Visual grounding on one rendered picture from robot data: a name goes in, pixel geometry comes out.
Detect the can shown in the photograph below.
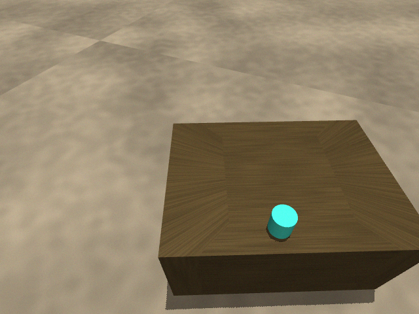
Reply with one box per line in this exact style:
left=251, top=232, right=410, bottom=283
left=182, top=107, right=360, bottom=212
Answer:
left=268, top=204, right=298, bottom=239

